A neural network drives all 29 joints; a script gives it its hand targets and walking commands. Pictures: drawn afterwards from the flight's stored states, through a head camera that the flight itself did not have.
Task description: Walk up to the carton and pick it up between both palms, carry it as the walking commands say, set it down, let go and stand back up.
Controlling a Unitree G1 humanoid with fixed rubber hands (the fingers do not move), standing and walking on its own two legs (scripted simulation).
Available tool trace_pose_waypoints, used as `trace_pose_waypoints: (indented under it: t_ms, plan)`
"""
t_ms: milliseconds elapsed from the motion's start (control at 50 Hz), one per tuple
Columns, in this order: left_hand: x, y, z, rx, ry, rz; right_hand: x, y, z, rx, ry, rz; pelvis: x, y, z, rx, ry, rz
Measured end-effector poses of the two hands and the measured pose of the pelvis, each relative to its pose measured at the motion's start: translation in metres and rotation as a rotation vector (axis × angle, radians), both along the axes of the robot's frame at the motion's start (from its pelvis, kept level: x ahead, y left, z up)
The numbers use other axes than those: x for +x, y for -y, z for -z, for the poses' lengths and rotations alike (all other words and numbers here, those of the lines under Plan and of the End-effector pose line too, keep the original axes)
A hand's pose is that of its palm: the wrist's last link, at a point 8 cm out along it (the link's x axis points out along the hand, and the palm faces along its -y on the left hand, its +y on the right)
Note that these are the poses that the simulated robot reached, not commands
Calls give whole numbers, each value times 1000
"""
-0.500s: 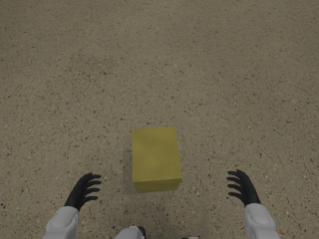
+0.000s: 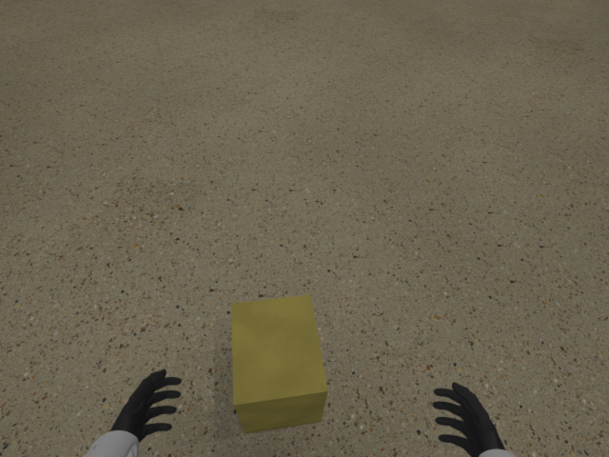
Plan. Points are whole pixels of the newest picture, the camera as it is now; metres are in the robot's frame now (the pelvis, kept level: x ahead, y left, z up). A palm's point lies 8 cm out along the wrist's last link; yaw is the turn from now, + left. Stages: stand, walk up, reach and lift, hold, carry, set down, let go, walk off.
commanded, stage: let go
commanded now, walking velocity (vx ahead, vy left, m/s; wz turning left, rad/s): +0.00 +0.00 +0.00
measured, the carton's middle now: (277, 364) +0.47 +0.08 -0.63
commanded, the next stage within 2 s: stand in 0.12 s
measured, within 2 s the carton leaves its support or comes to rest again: neither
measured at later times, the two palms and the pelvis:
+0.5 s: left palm (78, 453) +0.15 +0.30 -0.10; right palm out of the picture +0.14 -0.27 -0.08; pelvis +0.01 +0.02 +0.00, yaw -1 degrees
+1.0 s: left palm out of the picture +0.12 +0.31 -0.10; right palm out of the picture +0.11 -0.28 -0.09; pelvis +0.01 +0.02 +0.00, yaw -1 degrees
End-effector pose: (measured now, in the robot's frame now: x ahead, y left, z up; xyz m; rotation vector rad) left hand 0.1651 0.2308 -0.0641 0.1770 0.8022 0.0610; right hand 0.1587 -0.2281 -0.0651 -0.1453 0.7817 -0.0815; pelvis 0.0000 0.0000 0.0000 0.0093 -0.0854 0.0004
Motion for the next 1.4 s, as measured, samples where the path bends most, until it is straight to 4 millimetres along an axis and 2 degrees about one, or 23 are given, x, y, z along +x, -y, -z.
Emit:
trace_pose_waypoints:
  t_ms: [140, 280, 400, 580, 720, 1160, 1400]
  plan:
    - [-5, -16, 2, 38, -23, -37, -3, -4, 5, -42, -13, -21, -1, -8, 2, -7, -19, -9]
    - [-14, -54, 18, 136, -35, -36, -23, 28, 14, -198, -117, 8, 2, -14, 5, -12, -75, 9]
    - [-22, -69, 31, 163, -103, -26, -26, 46, 12, -250, -154, 37, 9, -18, 5, -15, -87, 14]
    - [-17, -73, 36, 175, -137, -15, -22, 44, 16, -251, -178, 55, 17, -22, 4, -14, -85, 19]
    - [-19, -76, 36, 185, -151, -19, -26, 43, 20, -240, -199, 62, 17, -22, 3, -13, -78, 19]
    - [-62, -85, 39, 206, -243, -49, -61, 58, 26, -246, -279, 72, 1, -18, -2, -12, -52, 17]
    - [-77, -88, 40, 211, -280, -56, -77, 63, 29, -243, -317, 79, -6, -16, -3, -12, -46, 18]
